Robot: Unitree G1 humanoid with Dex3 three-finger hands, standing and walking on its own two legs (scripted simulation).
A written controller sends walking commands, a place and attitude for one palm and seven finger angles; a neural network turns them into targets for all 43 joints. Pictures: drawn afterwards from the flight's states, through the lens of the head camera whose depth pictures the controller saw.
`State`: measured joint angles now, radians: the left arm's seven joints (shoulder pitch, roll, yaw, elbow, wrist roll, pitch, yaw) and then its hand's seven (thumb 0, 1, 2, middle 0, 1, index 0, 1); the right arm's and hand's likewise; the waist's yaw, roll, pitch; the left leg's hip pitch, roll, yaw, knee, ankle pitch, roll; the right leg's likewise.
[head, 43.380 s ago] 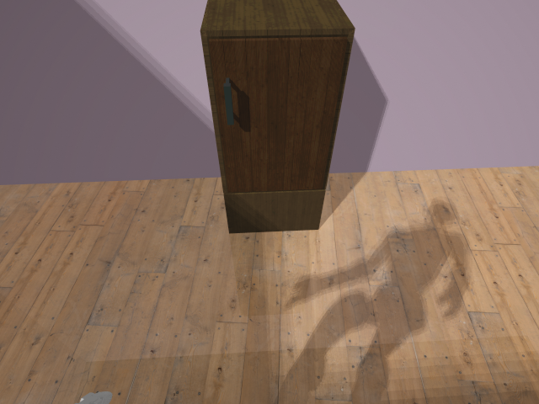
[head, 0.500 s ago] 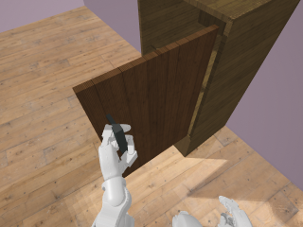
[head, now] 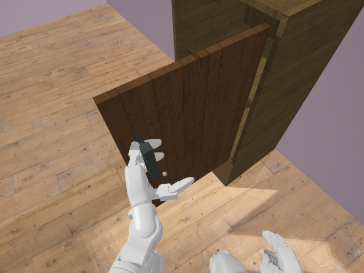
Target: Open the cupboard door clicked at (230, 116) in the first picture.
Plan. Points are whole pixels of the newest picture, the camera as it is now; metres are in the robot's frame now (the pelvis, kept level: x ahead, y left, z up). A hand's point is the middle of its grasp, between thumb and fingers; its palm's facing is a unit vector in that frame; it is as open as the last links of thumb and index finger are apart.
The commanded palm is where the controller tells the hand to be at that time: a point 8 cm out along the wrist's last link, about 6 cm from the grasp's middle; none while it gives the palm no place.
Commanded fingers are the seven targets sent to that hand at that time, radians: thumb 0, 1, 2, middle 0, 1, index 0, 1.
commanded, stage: open thumb and fingers to let go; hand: left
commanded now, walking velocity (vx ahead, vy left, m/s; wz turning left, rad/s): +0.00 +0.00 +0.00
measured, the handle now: (146, 156) +0.36 +0.10 +0.04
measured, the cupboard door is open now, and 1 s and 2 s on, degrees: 88 91 90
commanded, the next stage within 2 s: slide the hand sideways off the handle in 0.36 s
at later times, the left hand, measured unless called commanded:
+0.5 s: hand (163, 178) +0.31 +0.06 +0.03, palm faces +0.19 -0.98 -0.02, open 14.7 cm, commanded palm +0.27 +0.10 +0.03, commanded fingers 0.00 -0.50 0.30 -0.15 -0.30 -0.15 -0.30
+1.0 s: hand (153, 202) +0.26 +0.07 +0.03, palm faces -0.20 -0.98 +0.00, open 16.2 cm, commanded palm +0.24 +0.14 +0.03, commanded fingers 0.00 -0.50 0.30 -0.15 -0.30 -0.15 -0.30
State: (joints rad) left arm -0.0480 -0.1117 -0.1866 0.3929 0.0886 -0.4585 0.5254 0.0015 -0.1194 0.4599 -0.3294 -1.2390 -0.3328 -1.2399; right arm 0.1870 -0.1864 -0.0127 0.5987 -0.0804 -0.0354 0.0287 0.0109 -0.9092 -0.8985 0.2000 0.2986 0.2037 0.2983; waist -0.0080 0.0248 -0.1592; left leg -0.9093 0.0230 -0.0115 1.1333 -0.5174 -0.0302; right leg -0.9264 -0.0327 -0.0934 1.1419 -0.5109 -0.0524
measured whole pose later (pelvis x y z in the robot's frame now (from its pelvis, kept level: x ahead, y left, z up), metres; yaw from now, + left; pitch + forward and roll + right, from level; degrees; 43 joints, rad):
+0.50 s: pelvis -0.01 +0.02 +0.00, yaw -1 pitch +16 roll -1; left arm -0.04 -0.10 -0.26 0.37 0.14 -0.41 0.54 -0.02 -0.50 0.30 -0.39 -0.63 -0.38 -0.64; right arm 0.18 -0.17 0.00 0.59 -0.08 -0.04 0.04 0.01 -0.91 -0.90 0.20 0.30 0.20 0.30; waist -0.01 0.03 -0.16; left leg -0.93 0.02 0.00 1.17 -0.53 0.00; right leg -0.93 -0.04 -0.08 1.14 -0.50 -0.02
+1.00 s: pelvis -0.01 +0.03 -0.01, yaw -1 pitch +16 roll -1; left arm 0.15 0.05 -0.25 0.12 0.02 -0.42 0.05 -0.02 -0.50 0.30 -0.17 -0.32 -0.17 -0.31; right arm 0.23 -0.21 0.00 0.44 -0.02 0.00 0.04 0.01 -0.91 -0.90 0.20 0.30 0.20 0.30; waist -0.01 0.02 -0.15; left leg -0.95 0.01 0.02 1.23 -0.56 0.02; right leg -0.96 -0.04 -0.06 1.20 -0.53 -0.01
